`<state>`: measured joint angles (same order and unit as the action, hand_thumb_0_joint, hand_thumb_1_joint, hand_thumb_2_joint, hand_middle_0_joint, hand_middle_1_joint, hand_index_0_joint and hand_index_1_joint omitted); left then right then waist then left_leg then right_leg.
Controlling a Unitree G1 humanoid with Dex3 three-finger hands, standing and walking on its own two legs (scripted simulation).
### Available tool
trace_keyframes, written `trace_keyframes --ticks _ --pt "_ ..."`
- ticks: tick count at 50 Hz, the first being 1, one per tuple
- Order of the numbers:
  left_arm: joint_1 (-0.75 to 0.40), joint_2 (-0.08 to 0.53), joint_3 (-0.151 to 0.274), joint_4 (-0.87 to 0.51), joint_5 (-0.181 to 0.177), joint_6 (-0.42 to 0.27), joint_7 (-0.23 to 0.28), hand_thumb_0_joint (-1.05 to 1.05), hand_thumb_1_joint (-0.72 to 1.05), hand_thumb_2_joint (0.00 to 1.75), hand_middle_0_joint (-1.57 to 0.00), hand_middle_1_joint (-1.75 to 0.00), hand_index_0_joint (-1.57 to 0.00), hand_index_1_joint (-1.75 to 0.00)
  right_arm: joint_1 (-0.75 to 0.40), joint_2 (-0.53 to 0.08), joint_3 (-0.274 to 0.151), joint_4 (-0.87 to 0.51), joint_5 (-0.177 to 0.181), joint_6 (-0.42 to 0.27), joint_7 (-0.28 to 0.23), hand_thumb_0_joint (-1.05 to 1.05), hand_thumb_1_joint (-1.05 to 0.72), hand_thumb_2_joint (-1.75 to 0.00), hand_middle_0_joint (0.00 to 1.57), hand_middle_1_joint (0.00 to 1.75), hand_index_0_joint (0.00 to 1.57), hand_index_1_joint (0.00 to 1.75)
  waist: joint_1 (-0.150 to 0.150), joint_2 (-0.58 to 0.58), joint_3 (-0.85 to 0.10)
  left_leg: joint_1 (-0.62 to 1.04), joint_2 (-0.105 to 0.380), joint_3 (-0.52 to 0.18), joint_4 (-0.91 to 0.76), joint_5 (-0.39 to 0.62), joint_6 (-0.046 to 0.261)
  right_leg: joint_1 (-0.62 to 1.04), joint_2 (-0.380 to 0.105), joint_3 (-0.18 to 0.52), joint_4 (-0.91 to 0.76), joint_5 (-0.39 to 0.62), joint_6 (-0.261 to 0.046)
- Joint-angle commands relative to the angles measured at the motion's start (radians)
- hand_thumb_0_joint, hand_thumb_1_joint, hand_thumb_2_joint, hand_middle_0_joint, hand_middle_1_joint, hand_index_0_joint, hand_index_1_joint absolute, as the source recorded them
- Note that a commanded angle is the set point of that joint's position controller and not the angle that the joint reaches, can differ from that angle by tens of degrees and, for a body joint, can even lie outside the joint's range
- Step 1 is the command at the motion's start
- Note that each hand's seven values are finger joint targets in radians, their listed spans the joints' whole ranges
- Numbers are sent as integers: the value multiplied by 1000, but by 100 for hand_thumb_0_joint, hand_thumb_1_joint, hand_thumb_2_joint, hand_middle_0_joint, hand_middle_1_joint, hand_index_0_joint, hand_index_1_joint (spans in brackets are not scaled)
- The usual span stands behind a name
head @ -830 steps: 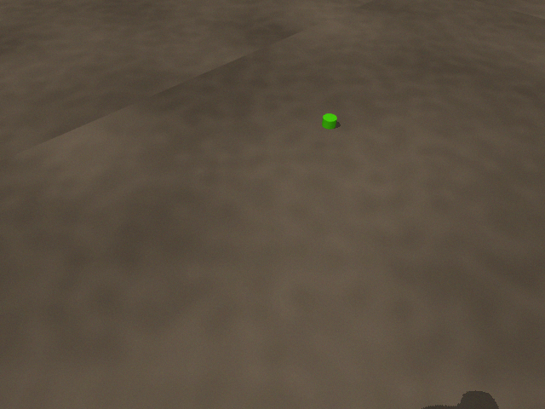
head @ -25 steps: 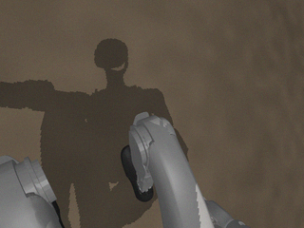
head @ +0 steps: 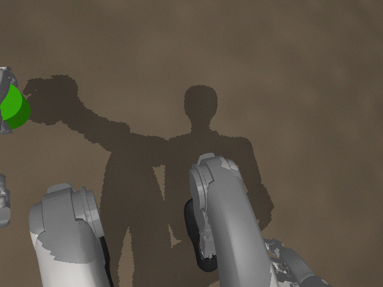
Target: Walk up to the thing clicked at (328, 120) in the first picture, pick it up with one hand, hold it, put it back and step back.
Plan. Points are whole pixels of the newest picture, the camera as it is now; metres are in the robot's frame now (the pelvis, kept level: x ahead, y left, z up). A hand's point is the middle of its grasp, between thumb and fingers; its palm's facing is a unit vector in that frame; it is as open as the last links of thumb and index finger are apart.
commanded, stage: settle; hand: left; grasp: from above
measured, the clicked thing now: (1, 106) +0.49 +0.31 -0.19
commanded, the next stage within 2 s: lift in 0.16 s
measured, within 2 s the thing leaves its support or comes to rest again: neither
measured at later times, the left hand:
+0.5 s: hand out of the picture +0.47 +0.31 -0.12, palm faces -0.46 -0.09 -0.88, open 10.8 cm
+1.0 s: hand out of the picture +0.39 +0.32 +0.03, palm faces -0.43 -0.11 -0.90, open 10.8 cm
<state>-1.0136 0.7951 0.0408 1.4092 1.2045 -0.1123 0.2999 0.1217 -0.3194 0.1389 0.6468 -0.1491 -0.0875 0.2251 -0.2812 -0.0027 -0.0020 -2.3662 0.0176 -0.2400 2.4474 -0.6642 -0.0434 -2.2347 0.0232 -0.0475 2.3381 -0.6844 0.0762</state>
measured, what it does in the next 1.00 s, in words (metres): rises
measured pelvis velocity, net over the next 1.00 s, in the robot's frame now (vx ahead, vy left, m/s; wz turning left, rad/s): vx -0.01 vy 0.00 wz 0.11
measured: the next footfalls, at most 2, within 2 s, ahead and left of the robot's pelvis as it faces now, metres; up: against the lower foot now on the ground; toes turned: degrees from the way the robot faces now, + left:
none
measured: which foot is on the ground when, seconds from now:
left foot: down 0.00-1.00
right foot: down 0.00-1.00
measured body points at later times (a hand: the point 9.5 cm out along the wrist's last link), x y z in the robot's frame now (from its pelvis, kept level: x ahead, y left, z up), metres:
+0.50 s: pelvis -0.01 +0.00 +0.03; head +0.23 +0.08 +0.40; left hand +0.49 +0.31 -0.07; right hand +0.04 -0.28 -0.07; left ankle +0.07 +0.14 -0.29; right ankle +0.11 -0.14 -0.29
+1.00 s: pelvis -0.01 +0.00 +0.13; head +0.18 +0.05 +0.54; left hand +0.41 +0.32 +0.08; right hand +0.14 -0.26 +0.01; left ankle +0.07 +0.14 -0.29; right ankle +0.11 -0.14 -0.29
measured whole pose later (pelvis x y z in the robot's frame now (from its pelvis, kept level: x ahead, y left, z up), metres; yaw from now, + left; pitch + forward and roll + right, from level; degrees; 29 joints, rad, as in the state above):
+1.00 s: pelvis -0.01 +0.00 +0.13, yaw +7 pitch +33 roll -6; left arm -0.65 0.61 -0.03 0.83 1.04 -0.06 0.04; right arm 0.14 -0.26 -0.01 0.63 -0.01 0.07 0.06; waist -0.12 0.06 -0.17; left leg -1.99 0.04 -0.12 2.02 -0.61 -0.02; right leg -1.90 -0.03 -0.01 1.96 -0.65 0.07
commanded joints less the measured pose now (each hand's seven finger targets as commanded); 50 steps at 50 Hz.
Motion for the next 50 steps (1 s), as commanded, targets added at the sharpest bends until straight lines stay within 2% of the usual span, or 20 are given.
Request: trace_keyframes --ticks 1,4,5,8,12,13,14,15,19,21,22,27,30,34,39,41,43,46,48,50 --pt "-368 252 32 -197 -2 -18 16 0 71 86 -102 -87 -105 -84 225 -264 -103 -12 8 31 -36 0 -91 -90 20 30 20 30 -34 341 -702 527 -7 163 -245 158 55 346 34 -133 -247 234 -102" --pt "-360 228 23 -188 0 -22 2 0 69 89 -101 -86 -103 -84 233 -253 -101 -13 9 45 -49 0 -91 -90 20 30 20 30 -37 330 -691 525 -9 169 -253 173 55 354 30 -130 -254 245 -104" --pt "-375 256 42 -206 3 -24 2 0 69 89 -101 -86 -104 -83 239 -266 -105 -19 11 48 -56 0 -91 -90 20 30 20 30 -35 322 -689 531 -12 166 -252 169 56 329 28 -133 -261 236 -107" --pt "-366 256 39 -206 7 -30 -8 0 68 87 -100 -85 -102 -82 234 -261 -109 -24 14 60 -72 0 -91 -90 20 30 20 30 -25 333 -683 530 -14 169 -269 133 53 311 25 -133 -266 189 -114" --pt "-362 263 44 -216 10 -31 -17 0 69 92 -101 -88 -103 -86 247 -248 -109 -29 16 71 -86 0 -90 -90 20 30 20 30 -18 342 -689 536 -16 178 -291 127 55 336 22 -125 -278 184 -111" --pt "-383 268 41 -239 6 -34 -19 0 67 84 -103 -86 -106 -83 243 -246 -107 -28 16 74 -90 0 -94 -91 20 30 20 30 -18 341 -714 536 -13 177 -291 118 56 338 25 -120 -281 173 -112" --pt "-361 252 35 -217 3 -29 -25 0 60 82 -95 -78 -98 -75 246 -250 -111 -25 19 76 -94 0 -89 -89 20 30 20 30 -14 340 -695 547 -16 178 -297 121 54 328 23 -122 -284 175 -116" --pt "-364 259 42 -248 3 -27 -29 0 62 80 -98 -85 -101 -82 253 -251 -116 -28 20 79 -97 0 -94 -91 20 30 20 30 -11 359 -715 564 -16 181 -302 134 54 332 20 -123 -288 191 -113" --pt "-345 254 50 -304 -26 -5 -65 0 65 76 -95 -84 -99 -79 263 -250 -136 -26 34 91 -107 0 -92 -91 20 30 20 30 14 383 -764 617 -18 185 -336 156 51 340 14 -115 -299 210 -118" --pt "-326 275 70 -346 -36 8 -80 0 65 76 -95 -83 -100 -78 263 -244 -145 -31 44 100 -111 0 -92 -90 20 30 20 30 40 386 -809 647 -19 189 -357 169 51 361 9 -109 -305 219 -118" --pt "-302 243 55 -347 -42 12 -90 0 64 78 -95 -83 -99 -79 258 -233 -149 -30 48 106 -110 0 -92 -90 20 30 20 30 40 394 -824 660 -18 193 -366 180 52 376 8 -104 -306 233 -116" --pt "-263 224 53 -435 -57 15 -131 0 64 80 -94 -85 -99 -81 272 -222 -173 -19 65 123 -120 0 -92 -90 20 30 20 30 53 347 -811 666 -21 203 -393 177 62 398 4 -87 -354 226 -116" --pt "-227 181 41 -488 -86 12 -151 0 65 82 -94 -88 -99 -83 267 -207 -190 -23 76 128 -125 0 -91 -90 20 30 20 30 68 328 -821 694 -20 197 -441 147 63 410 -1 -80 -385 198 -115" --pt "-168 177 42 -543 -105 10 -173 0 63 85 -91 -93 -96 -88 251 -196 -205 -34 95 136 -137 0 -91 -90 20 30 20 30 91 291 -826 732 -16 183 -504 105 69 433 -3 -72 -426 171 -109" --pt "-106 98 5 -624 -140 16 -196 0 63 84 -89 -96 -95 -89 232 -174 -214 -50 109 137 -150 0 -91 -90 20 30 20 30 100 270 -798 780 -11 171 -590 75 70 474 -4 -66 -484 159 -106" --pt "-87 134 34 -684 -154 21 -195 0 61 85 -88 -96 -93 -91 218 -175 -220 -60 116 139 -160 0 -91 -90 20 30 20 30 124 265 -839 822 -13 172 -617 84 71 517 -8 -60 -516 160 -105" --pt "-49 80 3 -703 -166 28 -207 0 62 85 -88 -96 -93 -90 209 -162 -224 -63 122 141 -167 0 -91 -90 20 30 20 30 119 242 -819 845 -13 175 -650 86 71 550 -10 -55 -552 167 -102" --pt "-20 87 15 -776 -179 43 -209 0 60 83 -87 -95 -92 -89 185 -160 -232 -70 131 145 -183 0 -91 -90 20 30 20 30 138 260 -823 920 -7 160 -723 72 66 591 -13 -52 -587 164 -100" --pt "10 75 12 -827 -180 56 -210 0 61 84 -86 -97 -92 -91 176 -149 -236 -77 135 149 -192 0 -91 -90 20 30 20 30 144 246 -852 972 -8 175 -746 111 65 652 -13 -45 -637 189 -99" --pt "76 40 -3 -837 -195 72 -216 0 61 84 -87 -96 -92 -90 161 -139 -233 -78 140 152 -201 0 -90 -90 20 30 20 30 149 222 -822 1007 -5 176 -788 134 63 692 -14 -42 -674 205 -97"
